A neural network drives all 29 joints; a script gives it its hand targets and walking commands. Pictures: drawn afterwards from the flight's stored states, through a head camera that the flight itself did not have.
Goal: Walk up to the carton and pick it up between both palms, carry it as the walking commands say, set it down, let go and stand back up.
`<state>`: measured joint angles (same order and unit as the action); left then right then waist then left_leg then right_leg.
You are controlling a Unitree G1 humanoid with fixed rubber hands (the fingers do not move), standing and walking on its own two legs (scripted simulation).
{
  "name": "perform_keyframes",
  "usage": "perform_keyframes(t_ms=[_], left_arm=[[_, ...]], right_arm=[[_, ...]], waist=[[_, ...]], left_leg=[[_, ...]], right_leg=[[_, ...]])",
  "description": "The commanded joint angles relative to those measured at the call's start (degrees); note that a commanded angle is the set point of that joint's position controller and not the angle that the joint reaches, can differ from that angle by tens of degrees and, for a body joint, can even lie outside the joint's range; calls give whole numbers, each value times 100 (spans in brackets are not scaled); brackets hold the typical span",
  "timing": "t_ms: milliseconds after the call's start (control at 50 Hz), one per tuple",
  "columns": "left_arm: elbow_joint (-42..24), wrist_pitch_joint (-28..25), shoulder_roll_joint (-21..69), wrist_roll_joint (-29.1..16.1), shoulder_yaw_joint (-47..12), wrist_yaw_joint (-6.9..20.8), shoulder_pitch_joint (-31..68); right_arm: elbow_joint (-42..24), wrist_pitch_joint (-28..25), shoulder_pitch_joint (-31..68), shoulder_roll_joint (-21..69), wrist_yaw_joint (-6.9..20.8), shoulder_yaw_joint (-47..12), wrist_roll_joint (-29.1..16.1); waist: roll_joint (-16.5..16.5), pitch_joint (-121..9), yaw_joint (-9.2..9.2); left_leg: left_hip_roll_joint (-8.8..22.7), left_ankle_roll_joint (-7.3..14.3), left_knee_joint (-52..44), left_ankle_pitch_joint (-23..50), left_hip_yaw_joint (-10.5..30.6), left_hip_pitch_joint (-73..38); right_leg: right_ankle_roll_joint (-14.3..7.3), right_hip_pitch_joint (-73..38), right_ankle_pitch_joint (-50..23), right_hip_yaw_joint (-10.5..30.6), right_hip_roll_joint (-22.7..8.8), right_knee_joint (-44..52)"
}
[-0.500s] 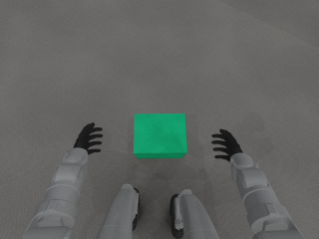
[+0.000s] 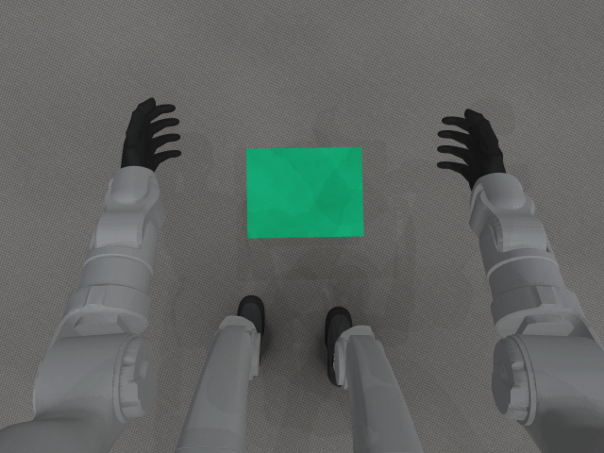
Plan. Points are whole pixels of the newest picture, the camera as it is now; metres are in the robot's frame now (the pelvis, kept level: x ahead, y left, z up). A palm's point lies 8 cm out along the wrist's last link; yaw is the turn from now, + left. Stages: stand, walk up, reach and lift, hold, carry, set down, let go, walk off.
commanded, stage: reach and lift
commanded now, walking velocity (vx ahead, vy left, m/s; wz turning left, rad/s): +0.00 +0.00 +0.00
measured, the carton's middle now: (303, 197) +0.45 +0.01 -0.58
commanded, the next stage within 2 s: none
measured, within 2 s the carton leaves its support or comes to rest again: neither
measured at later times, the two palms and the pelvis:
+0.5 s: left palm (184, 140) +0.49 +0.20 -0.23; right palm (456, 140) +0.51 -0.21 -0.22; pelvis -0.06 +0.00 -0.04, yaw +0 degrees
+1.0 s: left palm (204, 163) +0.48 +0.20 -0.37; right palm (425, 163) +0.50 -0.21 -0.35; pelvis -0.09 -0.01 -0.19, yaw +0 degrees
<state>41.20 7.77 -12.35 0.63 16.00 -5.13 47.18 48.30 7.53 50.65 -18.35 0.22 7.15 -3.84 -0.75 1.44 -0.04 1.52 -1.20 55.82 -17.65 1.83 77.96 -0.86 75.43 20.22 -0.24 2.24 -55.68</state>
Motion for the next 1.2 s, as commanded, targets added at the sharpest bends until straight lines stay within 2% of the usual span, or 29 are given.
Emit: perform_keyframes(t_ms=[0, 20, 100, 160, 200, 240, 260, 320, 360, 380, 400, 460, 500, 520, 640, 680, 760, 800, 820, 840, 860, 920, 960, 1060, 1080, 1100, 1120, 1140, 1180], left_arm=[[-511, -340, -1799, -266, 551, 80, 1960], [-559, -278, -1931, -166, 666, 58, 2355], [-340, -235, -2220, -79, 838, 117, 3297], [443, -129, -1453, -126, 737, 87, 3122], [-848, -222, -1698, -201, 739, 49, 3762], [-379, -127, -1941, -204, 633, -30, 4156], [-453, -94, -2181, -307, 840, 15, 4444], [-711, 151, -2129, -282, 759, -80, 5062], [-1534, 273, -2487, -185, 756, -169, 5392], [-1479, 397, -2545, -480, 529, -186, 5440], [-1418, 367, -2739, -613, 764, -202, 5399], [-2315, 547, -2957, -660, 635, -326, 6015], [-1989, 570, -3122, -721, 585, -266, 6136], [-1461, 601, -3280, -623, 539, -289, 6308], [367, 483, -2504, -386, 275, -49, 6245], [1141, 601, -2243, -482, 274, -36, 6069], [861, 514, -2255, -705, 150, 16, 6517], [1850, 526, -2536, -503, 373, -25, 6295], [889, 447, -2424, -475, 468, -49, 6467], [1019, 422, -2901, -296, 688, -84, 6324], [-23, 376, -2759, -555, 406, -206, 6731], [-388, 394, -2889, -1076, 73, -274, 6619], [-473, 303, -3027, -861, 169, -291, 6641], [-1412, 299, -2967, -1198, -224, -299, 7126], [-17, 270, -3007, -1185, -224, -250, 7058], [-467, 207, -2733, -1177, -263, -297, 7170], [-1232, 196, -2726, -1232, -440, -276, 7185], [562, 159, -3027, -824, -149, -264, 6713], [1108, 169, -2579, -841, -102, -144, 6251]], right_arm=[[-807, -332, 1994, -1315, -115, 847, -599], [-546, -292, 2349, -1758, -78, 1290, -69], [-492, -150, 3073, -1266, -59, 816, -675], [396, -243, 2874, -1614, -31, 1211, -369], [-1028, -240, 3858, -1684, -40, 1003, -519], [-693, -214, 4003, -1919, -61, 1371, -163], [-1105, -71, 4709, -1986, -143, 1076, -400], [-457, 151, 4771, -2312, -109, 1229, -201], [-1706, 270, 5204, -2438, -165, 1098, -602], [-1955, 362, 5426, -2449, -213, 972, -694], [-1457, 456, 5208, -2248, -216, 743, -808], [-2432, 729, 6106, -2539, -179, 608, -1294], [-2403, 775, 6410, -2435, -283, 535, -1141], [-1404, 806, 5970, -2528, -332, 878, -801], [546, 707, 6061, -1817, -68, 257, -837], [889, 648, 6399, -2423, -56, 727, -456], [271, 556, 6779, -2373, -219, 428, -345], [1044, 664, 6932, -2257, -193, 361, -466], [360, 588, 6714, -2388, -309, 447, -256], [111, 561, 6939, -2280, -216, 285, -577], [-1038, 460, 7274, -2720, -332, 440, -484], [-850, 534, 6903, -2428, -485, 52, -732], [-837, 577, 6821, -2213, -425, -189, -898], [-843, 673, 6950, -2409, -490, -241, -1086], [36, 686, 6969, -2144, -474, -503, -1127], [335, 579, 6649, -2480, -442, -137, -840], [-669, 561, 6671, -2049, -390, -437, -1124], [976, 522, 6590, -2211, -339, -223, -931], [866, 510, 6343, -1955, -265, -421, -857]], waist=[[-42, -6881, -93], [217, -7081, 217], [-253, -6842, -396], [-721, -6894, 53], [-217, -8502, -187], [-354, -8532, 218], [-186, -8373, -307], [-347, -9250, 73], [-330, -10659, -370], [-88, -11175, -59], [300, -11107, -291], [-115, -11932, -743], [590, -11509, -659], [332, -10325, -242], [-107, -6878, -450], [-91, -6621, -43], [176, -7458, -174], [191, -6434, -706], [240, -7460, -459], [331, -7789, -891], [401, -9193, -552], [859, -9627, -374], [526, -9492, -845], [74, -9522, -622], [527, -8026, -623], [106, -7735, -188], [190, -8800, -360], [-92, -6365, -710], [225, -6399, -687]], left_leg=[[-455, 112, 459, 4153, -83, -3349], [-436, 33, 606, 3925, -38, -2833], [-443, 170, 474, 3461, -291, -2980], [-287, -29, 714, 4318, -26, -3820], [-311, 24, 869, 4597, -126, -4231], [-281, 41, 791, 4546, -18, -4705], [-346, 63, 725, 3489, -328, -3674], [-427, 10, 969, 3398, -305, -4142], [-476, 92, 1028, 3643, -403, -4875], [-418, 158, 1255, 3758, -402, -4881], [-471, 219, 1261, 3686, -428, -4431], [-505, 178, 1798, 4319, -518, -5849], [-584, 361, 1767, 3472, -615, -4186], [-522, 311, 1719, 2726, -708, -3562], [-395, 21, 2417, 229, -908, -1017], [-393, -77, 2894, -211, -796, -923], [-496, -121, 3263, 200, -786, -613], [-471, -42, 3500, -305, -956, 266], [-542, -115, 3625, 417, -916, -126], [-516, 20, 3762, 368, -912, -382], [-546, -17, 3936, 932, -819, -993], [-542, 34, 4226, 1399, -819, -860], [-533, 34, 4477, 1424, -980, -573], [-450, 4, 4993, 1488, -925, -808], [-380, 131, 5132, 1056, -874, -216], [-362, -43, 5208, 903, -921, -147], [-373, 40, 5139, 1527, -833, -950], [-229, 53, 5265, 452, -845, 234], [-288, 51, 5241, 666, -823, 263]], right_leg=[[292, -2471, -4371, 408, -66, -27], [307, -2515, -4399, 205, -39, -412], [352, -2124, -3684, 385, -72, -57], [255, -1071, -3603, 190, 14, -96], [275, -1838, -4115, 275, 73, -159], [354, -1460, -3714, -51, 86, -174], [372, -2337, -3427, 201, 51, -261], [305, -2561, -3283, -43, 85, -643], [346, -3296, -3639, 1, 73, -766], [340, -3726, -3987, 2, 88, -953], [406, -4048, -4189, 137, 53, -981], [271, -3527, -3697, 136, 201, -1323], [340, -3891, -3836, 273, 153, -1529], [356, -3040, -2985, -36, 151, -1561], [215, -696, -521, 132, 13, -2067], [134, -125, 40, -107, 71, -2511], [200, -744, -546, -72, 93, -2936], [260, -192, -82, 0, 51, -3289], [203, -788, -915, 57, 66, -3300], [239, -754, -922, 38, 61, -3602], [184, -1293, -1488, -16, 102, -3756], [281, -1667, -2147, -86, 73, -4245], [241, -1686, -2204, 87, -8, -4469], [142, -952, -1864, 179, -27, -4734], [246, -203, -1362, 165, -90, -4778], [126, 142, -1078, 75, -115, -4828], [149, -401, -1655, 0, -114, -4824], [142, 1066, -484, 38, -105, -5067], [206, 621, -589, 85, -154, -4911]])
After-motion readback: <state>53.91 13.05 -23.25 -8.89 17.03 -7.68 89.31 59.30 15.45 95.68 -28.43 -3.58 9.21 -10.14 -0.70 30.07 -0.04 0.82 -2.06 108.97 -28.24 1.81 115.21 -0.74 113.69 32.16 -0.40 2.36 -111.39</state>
